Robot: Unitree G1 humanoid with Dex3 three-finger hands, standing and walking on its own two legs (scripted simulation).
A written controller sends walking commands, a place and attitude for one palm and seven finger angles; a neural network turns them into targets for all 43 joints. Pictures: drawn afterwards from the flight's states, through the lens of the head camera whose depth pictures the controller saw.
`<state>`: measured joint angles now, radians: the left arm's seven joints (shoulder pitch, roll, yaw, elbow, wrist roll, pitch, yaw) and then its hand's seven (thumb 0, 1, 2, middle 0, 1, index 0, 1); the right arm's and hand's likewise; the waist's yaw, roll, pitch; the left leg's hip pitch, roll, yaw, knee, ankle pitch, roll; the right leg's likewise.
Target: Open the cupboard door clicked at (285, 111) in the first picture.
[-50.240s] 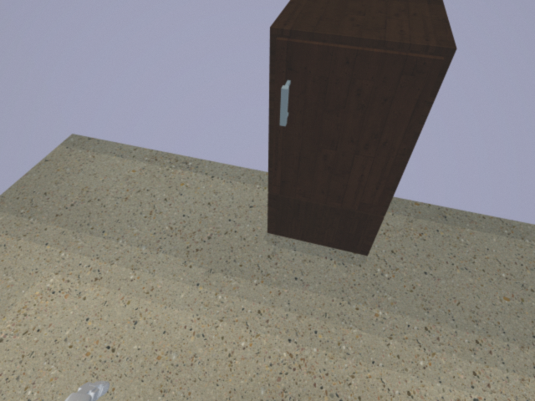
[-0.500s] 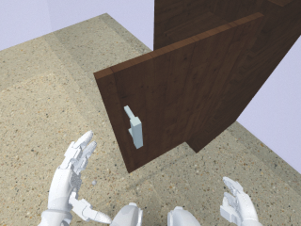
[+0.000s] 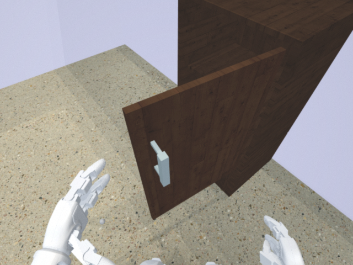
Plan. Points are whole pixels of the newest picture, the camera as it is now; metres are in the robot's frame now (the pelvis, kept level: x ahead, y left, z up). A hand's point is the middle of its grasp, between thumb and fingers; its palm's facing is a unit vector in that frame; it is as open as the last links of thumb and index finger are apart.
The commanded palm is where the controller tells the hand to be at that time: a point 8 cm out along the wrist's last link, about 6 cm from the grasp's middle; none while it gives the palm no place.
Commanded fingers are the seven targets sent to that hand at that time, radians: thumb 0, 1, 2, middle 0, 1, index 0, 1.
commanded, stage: draw the hand back to the body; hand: left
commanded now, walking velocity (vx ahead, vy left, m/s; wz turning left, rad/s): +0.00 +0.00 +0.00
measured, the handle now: (160, 164) +0.35 +0.06 +0.03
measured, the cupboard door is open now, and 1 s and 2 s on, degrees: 83 83 83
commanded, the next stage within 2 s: step back with the hand held close in 1.20 s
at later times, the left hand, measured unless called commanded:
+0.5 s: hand (28, 191) +0.21 +0.25 +0.16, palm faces +0.28 -0.89 -0.37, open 13.0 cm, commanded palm +0.17 +0.29 +0.19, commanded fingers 0.00 0.38 0.68 -0.18 -0.30 -0.18 -0.30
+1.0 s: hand out of the picture +0.21 +0.28 +0.24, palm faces +0.44 -0.81 -0.39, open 7.8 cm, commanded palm +0.16 +0.31 +0.25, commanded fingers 0.00 0.90 0.90 -0.20 -0.30 -0.20 -0.30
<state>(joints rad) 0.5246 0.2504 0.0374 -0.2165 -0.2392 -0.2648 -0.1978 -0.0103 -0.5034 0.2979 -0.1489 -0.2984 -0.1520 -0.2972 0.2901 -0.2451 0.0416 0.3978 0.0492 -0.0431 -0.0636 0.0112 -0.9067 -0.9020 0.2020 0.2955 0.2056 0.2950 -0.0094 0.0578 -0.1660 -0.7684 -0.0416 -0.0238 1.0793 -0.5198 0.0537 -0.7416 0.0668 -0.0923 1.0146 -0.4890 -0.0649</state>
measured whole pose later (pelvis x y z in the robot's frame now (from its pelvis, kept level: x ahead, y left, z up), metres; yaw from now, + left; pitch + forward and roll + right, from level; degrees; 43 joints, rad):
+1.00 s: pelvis +0.01 +0.02 +0.07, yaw -1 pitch -3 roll -1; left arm 0.47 0.35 0.35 -0.42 -0.09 -0.09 0.12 0.01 0.82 0.87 -0.20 -0.30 -0.21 -0.30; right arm 0.21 -0.24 0.03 0.60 0.03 -0.09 -0.06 0.01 -0.91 -0.90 0.20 0.30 0.21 0.29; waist 0.06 0.07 0.00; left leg -0.15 -0.06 0.01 0.48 -0.28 0.07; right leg -0.13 0.05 -0.02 0.43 -0.24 -0.03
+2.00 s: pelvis -0.05 +0.03 +0.06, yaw -2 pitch -1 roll -2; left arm 0.57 0.42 0.40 -0.49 -0.01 -0.17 0.16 0.01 0.88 0.90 -0.21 -0.30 -0.22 -0.30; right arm 0.21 -0.23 0.00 0.55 0.01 -0.01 -0.09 0.01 -0.91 -0.90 0.20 0.30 0.21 0.29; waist 0.00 0.00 0.02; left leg -0.35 -0.05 0.04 0.56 -0.21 0.10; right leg -0.33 0.07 0.02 0.52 -0.17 -0.01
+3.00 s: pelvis -0.23 +0.01 +0.06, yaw -2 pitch +0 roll -2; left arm 0.56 0.44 0.45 -0.49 -0.02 -0.24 0.18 0.01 0.88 0.90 -0.21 -0.30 -0.21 -0.30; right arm 0.27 -0.17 0.02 0.67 0.00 -0.13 -0.04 0.01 -0.90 -0.90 0.20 0.30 0.21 0.30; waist -0.03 0.02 -0.02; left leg -0.28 0.04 -0.01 0.64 -0.36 0.00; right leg -0.28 0.05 -0.04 0.53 -0.24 -0.04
